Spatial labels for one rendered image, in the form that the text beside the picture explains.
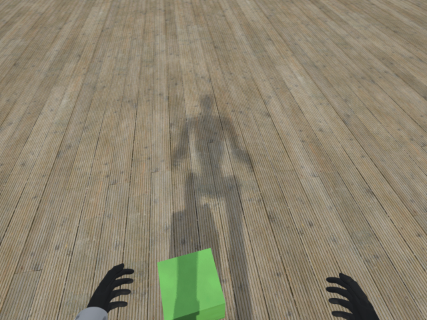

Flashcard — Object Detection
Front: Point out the robot left hand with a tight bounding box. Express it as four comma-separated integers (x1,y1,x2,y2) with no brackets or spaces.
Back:
87,263,134,313

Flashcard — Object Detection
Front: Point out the robot left forearm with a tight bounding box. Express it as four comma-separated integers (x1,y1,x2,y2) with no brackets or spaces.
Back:
74,307,108,320

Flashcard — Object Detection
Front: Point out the robot right hand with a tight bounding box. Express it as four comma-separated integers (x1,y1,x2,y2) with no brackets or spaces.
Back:
326,273,379,320

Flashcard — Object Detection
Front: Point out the carton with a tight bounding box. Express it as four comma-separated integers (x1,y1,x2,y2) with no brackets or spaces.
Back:
157,248,226,320

